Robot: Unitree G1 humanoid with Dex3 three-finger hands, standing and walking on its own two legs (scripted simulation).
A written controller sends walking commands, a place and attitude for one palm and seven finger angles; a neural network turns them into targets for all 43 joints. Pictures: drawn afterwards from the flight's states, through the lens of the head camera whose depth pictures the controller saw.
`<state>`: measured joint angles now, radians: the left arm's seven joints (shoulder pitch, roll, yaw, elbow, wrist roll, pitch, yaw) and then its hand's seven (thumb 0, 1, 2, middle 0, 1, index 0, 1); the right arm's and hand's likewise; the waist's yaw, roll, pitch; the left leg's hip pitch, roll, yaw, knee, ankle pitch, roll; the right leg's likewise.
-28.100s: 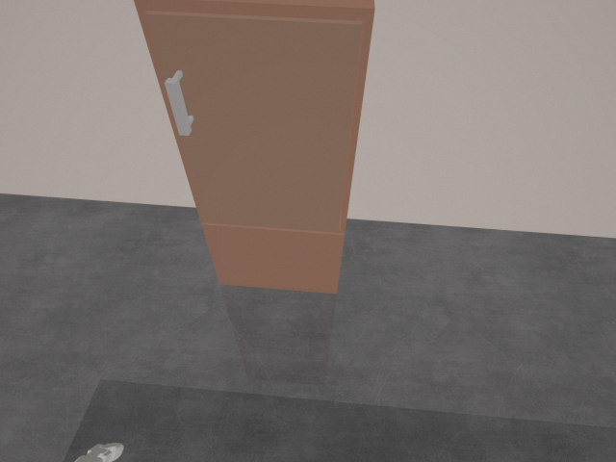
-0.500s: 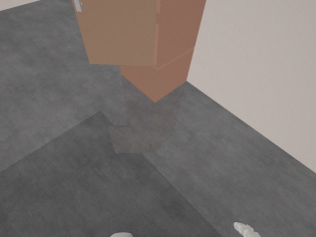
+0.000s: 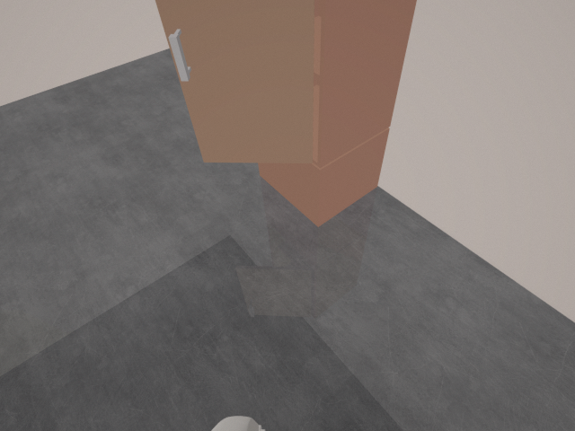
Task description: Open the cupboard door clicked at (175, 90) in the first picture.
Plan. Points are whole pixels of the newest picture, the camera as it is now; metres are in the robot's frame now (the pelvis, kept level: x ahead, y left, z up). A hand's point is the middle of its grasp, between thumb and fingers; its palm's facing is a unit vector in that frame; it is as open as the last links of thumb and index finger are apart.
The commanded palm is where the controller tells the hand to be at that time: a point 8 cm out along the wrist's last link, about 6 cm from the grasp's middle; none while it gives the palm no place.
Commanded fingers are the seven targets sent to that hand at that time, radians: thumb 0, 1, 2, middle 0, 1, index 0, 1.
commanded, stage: take the last steps up to it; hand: left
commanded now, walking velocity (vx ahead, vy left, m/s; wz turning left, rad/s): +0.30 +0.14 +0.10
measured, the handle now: (181, 55) +1.04 +0.37 +0.04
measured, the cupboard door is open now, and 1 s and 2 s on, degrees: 48 48 48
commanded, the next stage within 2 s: come to a stop and stand still in 1.04 s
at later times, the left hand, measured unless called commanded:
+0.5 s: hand out of the picture +0.15 +0.27 -0.18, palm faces +0.11 -0.98 -0.17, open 7.4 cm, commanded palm none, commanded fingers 0.00 0.90 0.90 -0.20 -0.30 -0.20 -0.30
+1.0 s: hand (181, 280) +0.42 +0.26 -0.16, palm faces +0.06 -0.97 -0.22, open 7.1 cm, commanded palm none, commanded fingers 0.00 0.90 0.90 -0.20 -0.30 -0.20 -0.30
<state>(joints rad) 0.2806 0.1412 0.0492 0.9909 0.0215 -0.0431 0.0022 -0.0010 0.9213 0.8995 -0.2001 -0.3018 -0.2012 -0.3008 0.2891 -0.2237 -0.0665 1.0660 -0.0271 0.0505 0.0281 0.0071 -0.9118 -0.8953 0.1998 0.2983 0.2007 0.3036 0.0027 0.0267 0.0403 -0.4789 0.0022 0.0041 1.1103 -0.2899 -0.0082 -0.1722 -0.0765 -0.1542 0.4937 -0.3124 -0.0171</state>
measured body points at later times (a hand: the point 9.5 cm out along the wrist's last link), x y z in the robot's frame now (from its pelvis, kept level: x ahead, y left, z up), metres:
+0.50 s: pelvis +0.17 +0.10 -0.01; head +0.21 +0.11 +0.44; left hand +0.14 +0.33 -0.17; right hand +0.27 -0.12 -0.15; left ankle +0.19 +0.18 -0.74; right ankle +0.12 -0.02 -0.65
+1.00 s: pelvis +0.36 +0.08 +0.00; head +0.40 +0.07 +0.45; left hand +0.42 +0.32 -0.14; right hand +0.33 -0.14 -0.16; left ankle +0.33 +0.22 -0.67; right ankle +0.35 +0.00 -0.74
